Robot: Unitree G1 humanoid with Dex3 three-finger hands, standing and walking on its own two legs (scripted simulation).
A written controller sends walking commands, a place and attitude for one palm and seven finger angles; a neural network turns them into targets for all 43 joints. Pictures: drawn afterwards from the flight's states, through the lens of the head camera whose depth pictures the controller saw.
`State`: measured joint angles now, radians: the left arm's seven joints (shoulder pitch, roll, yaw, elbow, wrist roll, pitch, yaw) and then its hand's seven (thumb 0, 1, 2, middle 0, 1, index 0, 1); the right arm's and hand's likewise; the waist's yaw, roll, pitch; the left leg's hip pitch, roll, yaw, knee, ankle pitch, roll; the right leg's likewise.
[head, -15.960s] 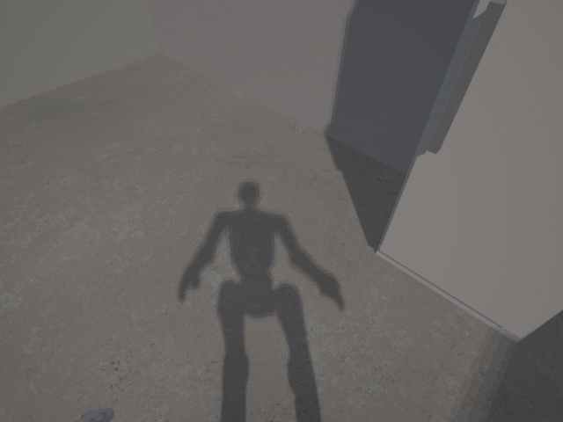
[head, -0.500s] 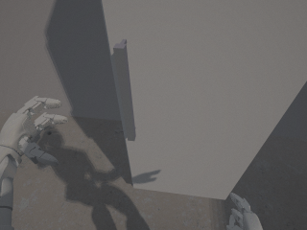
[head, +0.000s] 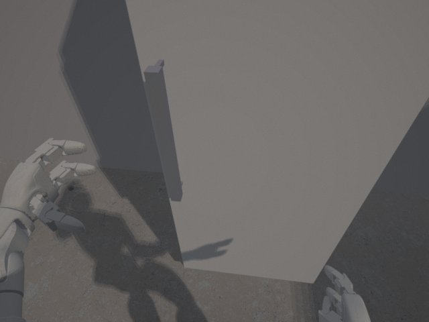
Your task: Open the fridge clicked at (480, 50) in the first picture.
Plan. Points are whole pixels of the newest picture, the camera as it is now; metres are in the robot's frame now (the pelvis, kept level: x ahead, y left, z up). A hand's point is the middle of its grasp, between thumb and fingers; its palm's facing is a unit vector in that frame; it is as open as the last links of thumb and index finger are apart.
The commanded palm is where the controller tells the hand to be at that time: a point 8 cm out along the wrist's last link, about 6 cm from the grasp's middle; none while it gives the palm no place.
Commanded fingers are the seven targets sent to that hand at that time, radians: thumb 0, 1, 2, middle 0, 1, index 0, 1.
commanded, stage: move the hooked fingers beside the handle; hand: left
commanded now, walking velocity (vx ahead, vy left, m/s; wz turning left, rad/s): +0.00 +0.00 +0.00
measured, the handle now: (170, 141) +0.48 +0.17 +0.09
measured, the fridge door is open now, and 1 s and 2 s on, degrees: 0 0 0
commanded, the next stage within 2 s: none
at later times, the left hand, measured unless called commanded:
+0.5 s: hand (91, 170) +0.32 +0.26 +0.15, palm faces +0.01 -1.00 -0.02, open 14.0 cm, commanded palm +0.30 +0.31 +0.15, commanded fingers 0.00 -0.50 0.30 -0.30 -1.20 -0.30 -1.20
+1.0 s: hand (107, 154) +0.36 +0.25 +0.15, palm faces -0.01 -1.00 -0.01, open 14.0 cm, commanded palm +0.34 +0.30 +0.15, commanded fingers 0.00 -0.50 0.30 -0.30 -1.20 -0.30 -1.20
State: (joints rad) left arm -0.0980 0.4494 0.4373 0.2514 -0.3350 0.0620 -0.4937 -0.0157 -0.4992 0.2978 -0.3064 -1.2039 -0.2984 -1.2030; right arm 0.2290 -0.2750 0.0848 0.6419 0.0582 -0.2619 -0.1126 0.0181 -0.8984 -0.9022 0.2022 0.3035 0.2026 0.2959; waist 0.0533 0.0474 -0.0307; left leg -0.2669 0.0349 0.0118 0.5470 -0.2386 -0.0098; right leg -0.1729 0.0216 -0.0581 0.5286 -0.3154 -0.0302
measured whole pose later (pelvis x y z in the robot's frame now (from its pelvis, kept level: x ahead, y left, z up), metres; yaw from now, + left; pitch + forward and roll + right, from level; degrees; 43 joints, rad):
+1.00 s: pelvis +0.00 +0.02 +0.00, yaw -1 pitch +1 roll -1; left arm -0.39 0.41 0.34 0.49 -0.25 0.03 -0.37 -0.02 -0.50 0.30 -0.30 -1.20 -0.30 -1.20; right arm 0.28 -0.27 0.07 0.65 0.05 -0.21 -0.10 0.02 -0.90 -0.90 0.20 0.30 0.20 0.30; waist 0.01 0.02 -0.04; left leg -0.32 0.02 0.03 0.55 -0.24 0.01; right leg -0.23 0.00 -0.04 0.53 -0.31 -0.01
